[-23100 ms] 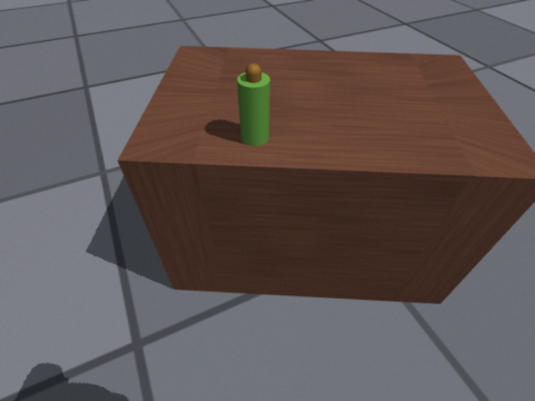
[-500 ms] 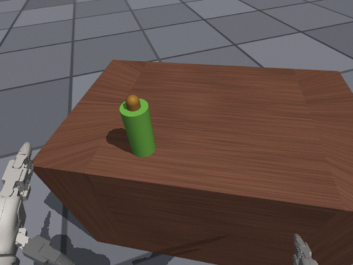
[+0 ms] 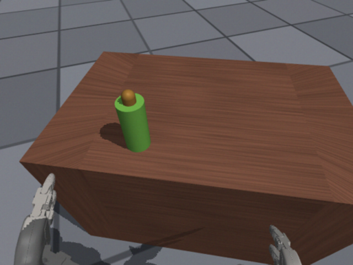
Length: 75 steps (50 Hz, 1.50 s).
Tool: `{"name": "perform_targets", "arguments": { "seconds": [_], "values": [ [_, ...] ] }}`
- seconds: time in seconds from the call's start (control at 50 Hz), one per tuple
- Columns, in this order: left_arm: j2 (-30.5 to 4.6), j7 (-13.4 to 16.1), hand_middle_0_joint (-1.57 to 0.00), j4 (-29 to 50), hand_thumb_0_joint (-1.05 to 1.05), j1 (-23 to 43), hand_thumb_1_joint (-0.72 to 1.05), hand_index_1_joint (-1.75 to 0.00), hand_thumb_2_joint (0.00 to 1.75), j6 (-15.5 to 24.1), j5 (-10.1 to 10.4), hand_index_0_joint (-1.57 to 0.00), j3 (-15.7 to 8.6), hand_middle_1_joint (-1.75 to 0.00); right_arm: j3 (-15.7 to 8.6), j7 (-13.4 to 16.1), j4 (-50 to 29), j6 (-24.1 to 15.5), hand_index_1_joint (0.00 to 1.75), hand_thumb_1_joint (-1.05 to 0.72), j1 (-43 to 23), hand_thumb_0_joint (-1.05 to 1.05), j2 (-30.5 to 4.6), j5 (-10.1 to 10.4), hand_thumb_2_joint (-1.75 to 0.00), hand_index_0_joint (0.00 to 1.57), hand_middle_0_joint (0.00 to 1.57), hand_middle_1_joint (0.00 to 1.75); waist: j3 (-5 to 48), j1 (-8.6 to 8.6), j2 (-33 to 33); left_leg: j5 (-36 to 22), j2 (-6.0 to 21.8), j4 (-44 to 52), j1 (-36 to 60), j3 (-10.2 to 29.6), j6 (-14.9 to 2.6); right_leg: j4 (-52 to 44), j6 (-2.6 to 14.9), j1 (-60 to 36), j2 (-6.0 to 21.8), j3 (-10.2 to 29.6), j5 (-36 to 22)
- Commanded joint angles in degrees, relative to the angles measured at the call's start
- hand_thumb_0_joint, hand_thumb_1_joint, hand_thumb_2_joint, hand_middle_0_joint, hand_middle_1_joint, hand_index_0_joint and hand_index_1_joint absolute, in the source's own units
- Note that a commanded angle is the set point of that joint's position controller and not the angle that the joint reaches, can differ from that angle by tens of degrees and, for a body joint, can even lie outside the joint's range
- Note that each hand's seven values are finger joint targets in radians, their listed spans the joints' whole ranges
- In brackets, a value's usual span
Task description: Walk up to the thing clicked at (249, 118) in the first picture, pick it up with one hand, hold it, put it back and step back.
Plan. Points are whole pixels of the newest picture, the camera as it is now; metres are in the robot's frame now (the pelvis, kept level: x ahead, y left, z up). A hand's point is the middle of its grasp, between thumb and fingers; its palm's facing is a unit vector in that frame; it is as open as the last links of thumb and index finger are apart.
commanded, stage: home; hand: left
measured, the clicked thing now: (133, 119) +0.49 +0.17 +0.04
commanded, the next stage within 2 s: none
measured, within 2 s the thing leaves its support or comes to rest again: neither
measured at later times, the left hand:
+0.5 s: hand (108, 245) +0.19 +0.19 -0.10, palm faces +0.09 -0.97 -0.24, open 17.7 cm
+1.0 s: hand out of the picture +0.12 +0.25 -0.13, palm faces -0.04 -0.92 -0.39, open 17.4 cm
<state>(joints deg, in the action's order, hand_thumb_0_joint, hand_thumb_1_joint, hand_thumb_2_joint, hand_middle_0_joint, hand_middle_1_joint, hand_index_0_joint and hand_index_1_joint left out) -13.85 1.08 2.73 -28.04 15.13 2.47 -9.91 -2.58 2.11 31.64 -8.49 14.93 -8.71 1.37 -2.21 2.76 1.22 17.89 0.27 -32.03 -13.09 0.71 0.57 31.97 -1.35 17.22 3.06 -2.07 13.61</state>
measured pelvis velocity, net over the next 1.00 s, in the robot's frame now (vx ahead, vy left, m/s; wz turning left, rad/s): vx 0.02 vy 0.00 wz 0.00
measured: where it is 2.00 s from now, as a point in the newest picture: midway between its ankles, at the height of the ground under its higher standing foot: outside the picture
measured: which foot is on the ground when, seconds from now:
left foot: down 0.00-1.00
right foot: down 0.00-1.00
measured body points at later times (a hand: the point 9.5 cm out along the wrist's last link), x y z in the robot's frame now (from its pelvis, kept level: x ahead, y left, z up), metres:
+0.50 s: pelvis +0.02 +0.01 +0.00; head +0.05 +0.02 +0.45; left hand +0.19 +0.24 -0.08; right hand +0.16 -0.22 -0.10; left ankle -0.01 +0.13 -0.73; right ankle +0.04 -0.13 -0.73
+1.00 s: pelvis +0.02 +0.00 +0.00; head +0.01 -0.01 +0.45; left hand +0.12 +0.30 -0.10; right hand +0.11 -0.29 -0.12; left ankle -0.01 +0.13 -0.73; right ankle +0.04 -0.13 -0.73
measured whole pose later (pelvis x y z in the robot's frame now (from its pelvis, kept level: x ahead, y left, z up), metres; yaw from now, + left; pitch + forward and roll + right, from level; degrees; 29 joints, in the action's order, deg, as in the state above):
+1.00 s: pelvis +0.02 +0.00 +0.00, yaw +0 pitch -1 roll +0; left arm -20.0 1.4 -52.1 -11.7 1.3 -1.6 1.3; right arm -1.4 -0.6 53.3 0.0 11.2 -19.6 -1.5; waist 0.2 0.3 1.0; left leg 17.8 -0.2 -28.6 -9.4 0.3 0.4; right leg 30.0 -1.6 14.3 3.5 -1.8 14.2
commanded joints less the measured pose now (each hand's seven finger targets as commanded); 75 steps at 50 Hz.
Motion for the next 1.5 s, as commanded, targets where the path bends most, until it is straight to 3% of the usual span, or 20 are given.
{"name": "perform_targets", "arguments": {
  "seconds": [0.0, 0.08, 0.16, 0.24, 0.26, 0.28, 0.3, 0.38, 0.44, 0.68, 0.7, 0.74, 0.76, 0.82, 0.94, 1.04, 1.12, 1.2, 1.34, 1.48],
  "values": [
    [-6.5, 0.5, -0.05, 4.3, 0.0, 2.8, -0.59, -0.05, 0.04, 2.0, -0.6, -0.05, -1.0, -0.05, -4.6, 1.2, -6.9, -3.4, 0.24, -0.53, -2.8, 0.0, -9.3, -0.3, -0.69, 0.16, 0.16, 0.24, 5.0, -2.08, -0.9, -6.8, -0.5, 7.5, -2.2, -1.6, -0.96, -5.1, 1.11, -4.2, -2.4, -3.0, -4.3],
    [-4.6, 0.9, -0.04, -3.3, 0.0, 6.7, -0.61, -0.05, 0.03, 0.2, -1.4, -0.05, 2.9, -0.05, -1.1, 1.6, -6.5, -3.5, 0.27, -0.71, -6.1, 0.0, -6.1, -0.4, -0.79, 0.18, 0.18, 0.27, 6.8, -2.48, -1.9, -7.9, -1.0, 6.7, -1.6, -1.9, -1.35, -5.8, 1.06, -5.1, -1.7, -2.4, -5.2],
    [-3.7, 1.3, -0.05, -12.8, 0.0, 11.2, -0.57, -0.05, 0.05, -1.5, -1.9, -0.05, 5.6, -0.05, 0.0, 2.0, -4.7, -3.1, 0.3, -0.87, -6.4, 0.0, -6.0, -0.7, -0.89, 0.2, 0.2, 0.3, 7.4, -2.8, -0.1, -11.3, -0.9, 5.7, -1.7, -2.2, -0.84, -5.0, 1.32, -4.8, -1.5, -2.0, -8.3],
    [-5.1, 1.9, -0.05, -19.9, 0.0, 14.6, -0.56, -0.05, 0.05, -3.2, -2.2, -0.05, 5.4, -0.05, -0.6, 2.2, -5.7, -2.2, 0.3, -0.89, -5.9, 0.0, -8.2, -0.9, -0.9, 0.2, 0.2, 0.3, 10.2, -2.73, 0.7, -13.9, -0.6, 5.8, -1.3, -2.3, -0.23, -4.7, 1.73, -6.7, -1.7, -1.7, -10.4],
    [-8.8, 3.9, -0.04, -16.4, 0.0, 16.7, -0.61, -0.04, 0.02, -2.7, -2.5, -0.04, -0.6, -0.04, -0.3, 2.2, 1.1, -1.6, 0.3, -0.89, -4.3, 0.0, -10.7, -1.3, -0.9, 0.2, 0.2, 0.3, 9.3, -0.53, 2.8, -12.8, -0.6, 5.5, -1.7, -1.8, 0.53, -4.1, 2.2, -6.9, -2.4, -2.0, -8.6],
    [-4.2, 3.5, -0.04, -21.8, 0.0, 14.9, -0.61, -0.04, 0.02, -3.5, -2.7, -0.04, 4.9, -0.04, 0.2, 2.2, 0.4, -1.6, 0.3, -0.87, -4.9, 0.0, -10.2, -1.1, -0.89, 0.2, 0.2, 0.3, 7.4, -2.35, 2.5, -10.8, -0.4, 6.1, -1.8, -1.8, 0.59, -4.5, 2.25, -5.5, -2.6, -1.9, -7.1],
    [-1.6, 3.2, -0.04, -22.4, 0.0, 15.6, -0.6, -0.04, 0.02, -4.1, -2.5, -0.04, 7.9, -0.04, 0.4, 2.1, -0.5, -2.0, 0.3, -0.89, -5.7, 0.0, -9.9, -1.1, -0.9, 0.2, 0.2, 0.3, 6.1, -2.86, 1.8, -9.3, 0.1, 6.7, -2.1, -1.1, 0.77, -4.6, 2.14, -4.3, -2.9, -2.3, -6.1],
    [-3.9, 4.7, -0.04, -21.5, 0.0, 15.8, -0.61, -0.04, 0.02, -4.7, -2.5, -0.04, 6.0, -0.04, 0.3, 1.8, 0.0, -1.6, 0.3, -0.9, -6.0, 0.0, -10.0, -1.0, -0.9, 0.2, 0.2, 0.3, 10.1, -1.33, 3.2, -14.1, 0.0, 5.9, -1.5, -1.7, 1.1, -4.3, 2.33, -7.4, -2.8, -2.2, -9.9],
    [-0.9, 4.8, -0.04, -23.6, 0.0, 16.1, -0.6, -0.04, 0.03, -5.6, -2.3, -0.04, 8.6, -0.04, 0.2, 1.5, 0.3, -1.3, 0.3, -0.9, -5.9, 0.0, -10.3, -0.8, -0.9, 0.2, 0.2, 0.3, 9.0, -2.43, 1.1, -16.1, 0.4, 5.7, -0.9, -1.6, 1.2, -4.2, 2.36, -6.4, -3.2, -2.4, -11.1],
    [-2.1, 5.7, -0.04, -24.2, 0.0, 19.3, -0.59, -0.05, 0.03, -7.9, -2.4, -0.04, 7.3, -0.04, 0.1, 1.4, 0.9, 0.9, 0.3, -0.9, -6.0, 0.0, -10.1, -0.8, -0.9, 0.2, 0.2, 0.3, 9.1, -2.01, -0.6, -17.8, -0.3, 5.4, -0.5, -3.0, 0.46, -4.8, 2.08, -8.3, -2.8, -1.8, -13.6],
    [-14.3, 3.5, -0.05, -35.9, 0.0, 13.4, -0.58, -0.05, 0.04, -9.5, -5.4, -0.05, 5.0, -0.05, -2.7, 0.2, 7.0, 3.1, 0.3, -0.9, -2.7, 0.0, -19.4, -4.4, -0.9, 0.2, 0.2, 0.3, 12.5, -2.45, 2.5, -28.8, 5.1, 1.9, 1.7, 1.8, -0.64, 0.8, 4.21, -9.1, 4.0, 2.7, -25.2],
    [-13.7, 2.2, -0.05, -37.5, 0.0, 12.6, -0.59, -0.05, 0.03, -10.7, -5.0, -0.04, 5.5, -0.05, -2.7, -0.6, 7.5, 4.8, 0.3, -0.9, -3.5, 0.0, -19.1, -3.6, -0.9, 0.2, 0.2, 0.3, 13.6, -1.95, 1.8, -31.2, 5.4, 1.9, 4.1, 2.2, -1.55, 0.8, 4.44, -8.8, 4.0, 2.6, -26.4],
    [-12.9, 1.8, -0.05, -38.9, 0.0, 13.3, -0.55, -0.05, 0.06, -10.7, -4.8, -0.05, 6.4, -0.05, -2.2, -1.0, 8.2, 5.3, 0.3, -0.9, -3.6, 0.0, -17.6, -3.1, -0.9, 0.2, 0.2, 0.3, 13.8, -2.13, -0.5, -27.6, 5.1, 2.0, 2.9, 2.4, -1.44, 0.1, 4.13, -9.8, 4.5, 2.5, -25.9],
    [-12.6, 1.1, -0.05, -43.0, 0.0, 18.0, -0.52, -0.06, 0.07, -11.3, -4.3, -0.05, 7.9, -0.06, -1.5, -1.7, 11.5, 5.8, 0.3, -0.9, -5.5, 0.0, -18.2, -3.0, -0.9, 0.2, 0.2, 0.3, 6.4, -2.58, -1.5, -15.1, 5.3, 6.8, 0.4, 3.8, -1.57, -3.3, 3.34, -5.3, 3.7, 2.4, -12.2],
    [-16.0, 0.5, -0.05, -51.0, 0.0, 20.3, -0.54, -0.05, 0.06, -11.7, -4.1, -0.05, 8.6, -0.05, -1.1, -2.2, 17.5, 6.5, 0.3, -0.9, -7.1, 0.0, -19.8, -2.9, -0.9, 0.2, 0.2, 0.3, 4.2, -2.76, -1.1, -12.3, 5.1, 10.1, 1.8, 4.3, -1.65, -7.2, 3.44, -5.8, 4.4, 4.0, -10.3],
    [-17.7, 0.5, -0.05, -56.3, 0.0, 21.1, -0.54, -0.05, 0.06, -12.2, -3.9, -0.05, 9.1, -0.05, -0.7, -2.4, 22.3, 7.3, 0.3, -0.89, -7.3, 0.0, -21.6, -2.9, -0.9, 0.2, 0.2, 0.3, 2.6, -2.87, -1.0, -6.5, 5.0, 12.8, 2.6, 4.6, -1.59, -11.8, 3.36, -5.6, 4.6, 5.1, -3.0],
    [-19.3, 0.5, -0.05, -59.9, 0.0, 21.2, -0.54, -0.05, 0.06, -12.2, -3.7, -0.05, 9.2, -0.05, -0.2, -2.5, 25.1, 7.3, 0.3, -0.89, -6.9, 0.0, -21.9, -2.7, -0.9, 0.2, 0.2, 0.3, 3.3, -2.74, -3.2, -7.9, 5.0, 13.5, 3.5, 4.7, -1.65, -13.7, 3.41, -7.5, 5.0, 5.7, -2.9],
    [-20.2, 0.2, -0.05, -62.2, 0.0, 21.1, -0.54, -0.05, 0.06, -12.8, -3.6, -0.05, 9.2, -0.05, 0.1, -2.4, 27.1, 7.5, 0.3, -0.89, -5.8, 0.0, -22.7, -2.7, -0.9, 0.2, 0.2, 0.3, 1.0, -2.76, -1.9, -4.7, 4.9, 14.8, 3.2, 4.7, -1.7, -16.2, 3.1, -5.4, 5.0, 6.7, 4.2],
    [-19.6, 0.1, -0.05, -64.5, 0.0, 20.5, -0.54, -0.05, 0.06, -12.9, -3.3, -0.05, 9.0, -0.05, 0.4, -2.0, 28.3, 7.0, 0.3, -0.9, -6.0, 0.0, -23.1, -2.7, -0.9, 0.2, 0.2, 0.3, 2.4, -1.9, 0.2, -6.5, 5.8, 16.8, 2.1, 5.4, -1.87, -13.7, 2.81, -9.5, 4.4, 5.6, -3.1],
    [-19.3, 0.0, -0.05, -65.3, 0.0, 21.5, -0.54, -0.05, 0.06, -13.1, -3.2, -0.05, 8.7, -0.05, 0.6, -1.9, 28.8, 7.2, 0.3, -0.9, -6.0, 0.0, -23.0, -2.5, -0.9, 0.2, 0.2, 0.3, 1.1, -2.04, -1.1, -6.7, 5.7, 16.6, 2.2, 5.1, -1.75, -15.0, 2.64, -9.1, 4.4, 5.8, -2.1]
  ]
}}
